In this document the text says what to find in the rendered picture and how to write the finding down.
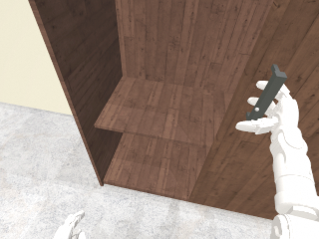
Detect wardrobe door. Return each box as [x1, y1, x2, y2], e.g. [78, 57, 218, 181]
[188, 0, 319, 220]

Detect left robot hand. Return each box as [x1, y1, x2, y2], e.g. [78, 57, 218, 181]
[53, 210, 86, 239]

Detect right robot hand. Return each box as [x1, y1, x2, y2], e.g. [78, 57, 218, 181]
[235, 81, 299, 134]

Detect right robot upper arm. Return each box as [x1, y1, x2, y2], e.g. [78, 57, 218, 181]
[269, 213, 319, 239]

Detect robot right forearm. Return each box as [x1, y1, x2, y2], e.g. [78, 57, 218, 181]
[269, 124, 319, 222]

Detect handle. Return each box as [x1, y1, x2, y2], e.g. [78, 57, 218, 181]
[245, 64, 287, 121]

